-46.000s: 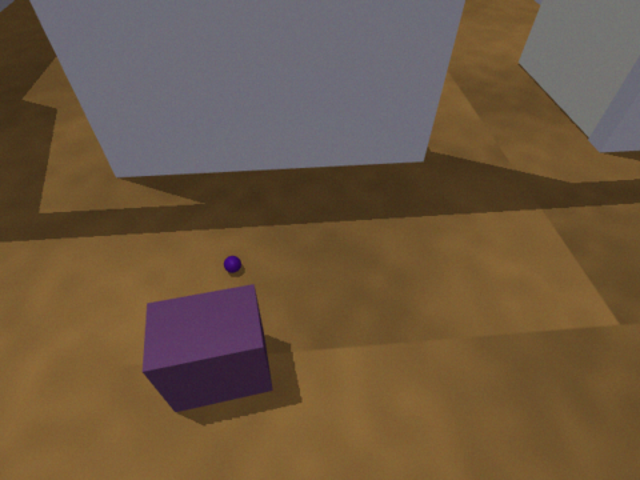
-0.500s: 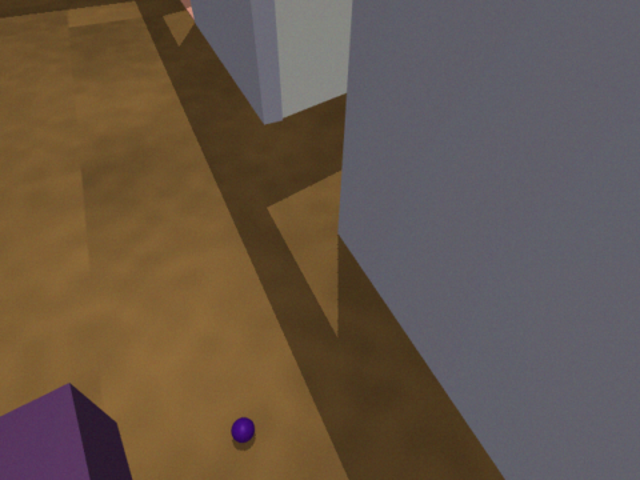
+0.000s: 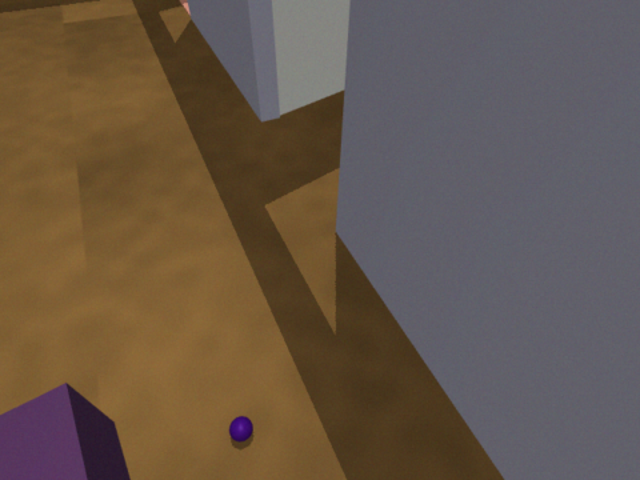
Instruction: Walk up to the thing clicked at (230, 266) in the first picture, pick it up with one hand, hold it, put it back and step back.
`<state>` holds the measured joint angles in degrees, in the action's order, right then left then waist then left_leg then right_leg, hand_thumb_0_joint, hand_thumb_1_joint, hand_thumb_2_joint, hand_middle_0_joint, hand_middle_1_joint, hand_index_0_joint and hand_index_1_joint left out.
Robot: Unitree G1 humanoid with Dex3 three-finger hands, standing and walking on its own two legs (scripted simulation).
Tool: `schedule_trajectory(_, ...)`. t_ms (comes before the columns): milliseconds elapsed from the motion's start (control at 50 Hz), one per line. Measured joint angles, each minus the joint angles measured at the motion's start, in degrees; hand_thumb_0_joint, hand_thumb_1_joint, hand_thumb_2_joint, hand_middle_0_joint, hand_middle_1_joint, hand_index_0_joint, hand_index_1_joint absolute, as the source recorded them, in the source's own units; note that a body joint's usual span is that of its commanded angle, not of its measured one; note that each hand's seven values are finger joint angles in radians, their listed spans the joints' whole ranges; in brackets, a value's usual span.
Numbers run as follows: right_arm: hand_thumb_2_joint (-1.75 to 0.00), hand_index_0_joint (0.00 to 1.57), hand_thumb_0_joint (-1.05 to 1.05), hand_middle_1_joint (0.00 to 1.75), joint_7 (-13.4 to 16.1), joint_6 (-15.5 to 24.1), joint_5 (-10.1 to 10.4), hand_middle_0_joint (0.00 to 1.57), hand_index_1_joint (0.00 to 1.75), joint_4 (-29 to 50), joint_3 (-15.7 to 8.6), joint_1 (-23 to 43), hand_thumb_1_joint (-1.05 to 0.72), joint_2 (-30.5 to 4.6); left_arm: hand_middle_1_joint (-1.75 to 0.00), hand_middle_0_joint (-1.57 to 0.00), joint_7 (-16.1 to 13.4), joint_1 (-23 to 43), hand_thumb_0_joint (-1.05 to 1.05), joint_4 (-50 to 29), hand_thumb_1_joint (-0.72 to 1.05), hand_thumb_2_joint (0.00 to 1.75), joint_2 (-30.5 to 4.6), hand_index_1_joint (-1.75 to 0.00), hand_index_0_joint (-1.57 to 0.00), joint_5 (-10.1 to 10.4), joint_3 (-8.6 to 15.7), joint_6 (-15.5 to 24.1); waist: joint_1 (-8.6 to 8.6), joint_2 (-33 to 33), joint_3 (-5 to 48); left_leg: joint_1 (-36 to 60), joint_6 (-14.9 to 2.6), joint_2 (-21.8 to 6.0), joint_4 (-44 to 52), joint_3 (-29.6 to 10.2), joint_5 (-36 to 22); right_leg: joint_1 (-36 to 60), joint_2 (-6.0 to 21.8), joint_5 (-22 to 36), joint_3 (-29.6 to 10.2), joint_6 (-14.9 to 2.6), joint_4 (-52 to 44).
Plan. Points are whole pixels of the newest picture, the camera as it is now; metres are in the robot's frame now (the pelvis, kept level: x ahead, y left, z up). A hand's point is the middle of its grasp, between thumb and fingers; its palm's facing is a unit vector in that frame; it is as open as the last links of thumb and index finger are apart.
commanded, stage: stand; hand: left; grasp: from above
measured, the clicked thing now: (241, 428) +0.41 +0.23 -0.75
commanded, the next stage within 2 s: step back in 0.30 s
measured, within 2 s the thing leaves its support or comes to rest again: neither
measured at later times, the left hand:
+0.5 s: hand out of the picture +0.07 +0.26 -0.17, palm faces -0.03 -0.92 -0.39, open 7.4 cm
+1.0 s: hand out of the picture -0.01 +0.28 -0.18, palm faces +0.01 -0.93 -0.37, open 7.4 cm
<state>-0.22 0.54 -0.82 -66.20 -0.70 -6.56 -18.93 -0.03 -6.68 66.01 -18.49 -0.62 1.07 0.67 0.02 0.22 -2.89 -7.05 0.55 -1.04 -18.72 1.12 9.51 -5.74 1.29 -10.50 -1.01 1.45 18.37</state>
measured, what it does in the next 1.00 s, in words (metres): walks backwards: left foot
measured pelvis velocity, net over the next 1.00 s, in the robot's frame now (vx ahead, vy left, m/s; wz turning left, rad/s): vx -0.14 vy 0.01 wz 0.04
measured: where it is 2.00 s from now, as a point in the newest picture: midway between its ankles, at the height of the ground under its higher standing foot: outside the picture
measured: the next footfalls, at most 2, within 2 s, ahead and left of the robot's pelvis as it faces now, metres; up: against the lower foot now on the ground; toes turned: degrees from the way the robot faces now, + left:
left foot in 0.90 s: -0.12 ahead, +0.11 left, +0.00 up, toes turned -1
right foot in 1.28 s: -0.18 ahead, -0.11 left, +0.00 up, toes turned +1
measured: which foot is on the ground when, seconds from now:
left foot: down 0.00-0.60, up 0.62-0.88, down 0.90-1.00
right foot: down 0.00-0.92, up 0.94-1.00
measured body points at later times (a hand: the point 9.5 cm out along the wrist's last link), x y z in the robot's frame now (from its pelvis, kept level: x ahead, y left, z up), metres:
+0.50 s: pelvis -0.03 -0.01 -0.01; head +0.03 -0.01 +0.43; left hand +0.07 +0.31 -0.14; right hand +0.07 -0.32 -0.14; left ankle +0.01 +0.12 -0.75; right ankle +0.00 -0.14 -0.75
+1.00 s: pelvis -0.14 +0.01 -0.02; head -0.07 +0.03 +0.42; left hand -0.01 +0.32 -0.15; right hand -0.07 -0.30 -0.14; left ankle -0.16 +0.11 -0.75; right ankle -0.06 -0.13 -0.71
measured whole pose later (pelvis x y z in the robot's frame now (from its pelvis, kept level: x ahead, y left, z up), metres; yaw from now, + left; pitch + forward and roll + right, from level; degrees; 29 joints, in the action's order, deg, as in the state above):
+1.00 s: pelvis -0.14 +0.01 -0.02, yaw +2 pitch -2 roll -1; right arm -1.0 -3.0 -2.3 -54.6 -2.5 -9.8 -19.8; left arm -1.6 -4.0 49.2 -22.5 -1.0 3.9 -3.7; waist 1.0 -2.6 -11.2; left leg -12.6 -1.8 1.8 -35.9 -2.4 21.4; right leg -28.7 -3.2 -27.0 -6.5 0.3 51.2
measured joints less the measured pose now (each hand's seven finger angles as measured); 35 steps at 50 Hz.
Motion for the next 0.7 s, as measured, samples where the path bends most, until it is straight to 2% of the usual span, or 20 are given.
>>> schedule_trajectory(320, -0.89, 0.20, 0.01, 0.30, -0.2, -0.2, 0.2, 0.20, 0.30, 0.5, 0.1, 0.3, -0.91, -0.2, -0.30, -0.21, 0.1, 0.2, 0.01, -0.9, 0.91, 0.90, -0.4, -0.30, -0.20, 0.4, -0.2, -0.1, 0.10, -0.1, 0.1, -0.4, -0.07, 0.0, -0.5, 0.1, 0.4, -0.4, 0.0, -0.4, -0.1, 0.04, 0.5)
schedule_trajectory(420, -0.89, 0.21, 0.01, 0.30, -0.5, -1.4, 1.1, 0.20, 0.30, 4.0, -0.9, 2.8, -0.90, -0.7, -0.30, -0.21, -0.4, 1.3, 0.00, -5.1, 0.91, 0.90, -2.3, -0.30, -0.20, 1.3, 0.8, -0.8, 0.49, -0.9, -3.7, -4.6, -0.25, 0.1, -5.3, 0.3, 1.4, -5.7, 0.1, -2.3, -0.4, -0.38, 7.3)
schedule_trajectory(560, -0.89, 0.21, 0.01, 0.30, -0.6, -3.5, 1.1, 0.21, 0.30, 8.7, -2.4, 5.0, -0.90, -2.6, -0.30, -0.21, -0.5, 1.7, 0.00, -9.5, 0.91, 0.90, -4.6, -0.30, -0.20, 0.5, 1.5, -1.9, 0.52, -0.9, -7.3, -10.9, 0.23, -0.8, -14.2, 0.1, 3.7, -12.7, -0.9, -5.2, -0.5, -1.72, 17.6)
schedule_trajectory(600, -0.89, 0.21, 0.01, 0.30, -0.6, -4.1, 1.1, 0.20, 0.30, 9.6, -2.8, 5.1, -0.90, -3.5, -0.30, -0.21, -0.3, 1.1, 0.00, -10.3, 0.91, 0.90, -4.3, -0.30, -0.20, 0.2, 1.6, -2.0, 0.70, 0.5, -7.5, -13.0, -0.71, -1.4, -17.9, -0.7, 5.1, -13.9, -1.6, -5.9, 0.2, -2.14, 19.7)
schedule_trajectory(620, -0.89, 0.21, 0.01, 0.30, -0.5, -4.5, 1.1, 0.20, 0.30, 10.0, -3.0, 5.1, -0.90, -4.0, -0.30, -0.21, -0.2, 0.8, 0.00, -10.7, 0.91, 0.90, -4.0, -0.30, -0.20, -0.1, 1.7, -1.9, 0.77, 0.9, -7.6, -14.5, -1.25, -0.7, -21.5, -2.0, 8.7, -14.3, -1.6, -6.0, 0.5, -2.44, 20.4)
schedule_trajectory(660, -0.89, 0.20, 0.01, 0.30, -0.3, -5.1, 0.8, 0.20, 0.30, 10.6, -3.4, 5.1, -0.91, -4.4, -0.30, -0.21, -0.1, 0.3, 0.00, -11.5, 0.91, 0.90, -3.3, -0.30, -0.20, -0.8, 1.7, -1.9, -0.17, 0.3, -7.8, -17.5, -1.65, 3.4, -32.4, -4.9, 17.2, -15.2, -0.8, -5.4, -0.5, -2.74, 20.7)
schedule_trajectory(700, -0.89, 0.20, 0.01, 0.30, -0.4, -5.1, 1.0, 0.20, 0.30, 11.3, -3.6, 4.6, -0.91, -4.7, -0.30, -0.21, -0.2, 0.0, 0.00, -12.3, 0.91, 0.90, -2.6, -0.30, -0.20, -1.3, 1.6, -2.1, -0.84, 0.2, -7.9, -19.4, -1.67, 6.4, -41.6, -6.5, 19.2, -15.7, -0.3, -3.7, -1.4, -2.76, 19.1)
